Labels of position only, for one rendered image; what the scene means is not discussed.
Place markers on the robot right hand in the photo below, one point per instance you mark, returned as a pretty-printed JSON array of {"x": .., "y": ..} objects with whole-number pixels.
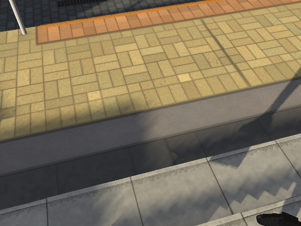
[{"x": 274, "y": 219}]

